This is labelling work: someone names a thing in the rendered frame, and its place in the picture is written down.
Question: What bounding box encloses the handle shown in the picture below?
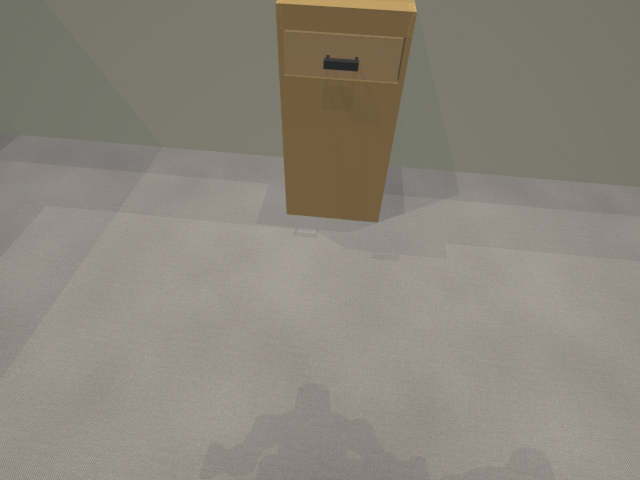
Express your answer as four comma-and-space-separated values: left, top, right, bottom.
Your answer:
323, 55, 359, 71

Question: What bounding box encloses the cabinet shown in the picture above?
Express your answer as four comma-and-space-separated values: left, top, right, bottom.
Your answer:
275, 0, 417, 223

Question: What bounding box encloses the drawer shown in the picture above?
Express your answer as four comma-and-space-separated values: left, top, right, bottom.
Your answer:
285, 30, 404, 82

